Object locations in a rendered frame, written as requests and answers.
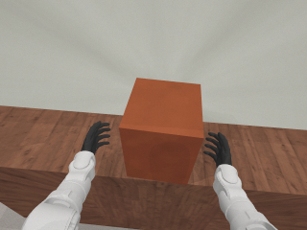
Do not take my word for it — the left robot hand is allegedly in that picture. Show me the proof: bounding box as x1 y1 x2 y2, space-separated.
81 121 111 155

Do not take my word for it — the right robot hand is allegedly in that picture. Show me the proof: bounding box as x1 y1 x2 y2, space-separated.
203 132 232 168

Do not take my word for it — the pedestal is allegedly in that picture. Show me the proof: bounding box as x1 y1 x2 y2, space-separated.
0 105 307 230

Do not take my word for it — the carton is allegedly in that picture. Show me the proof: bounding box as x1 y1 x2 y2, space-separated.
119 78 204 185

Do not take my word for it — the left robot upper arm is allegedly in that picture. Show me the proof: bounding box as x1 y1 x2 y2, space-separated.
24 202 81 230

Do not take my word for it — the robot right forearm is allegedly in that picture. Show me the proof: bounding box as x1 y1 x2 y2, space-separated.
213 164 277 230

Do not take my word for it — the robot left forearm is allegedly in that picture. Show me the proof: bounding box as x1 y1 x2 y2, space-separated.
21 150 96 230

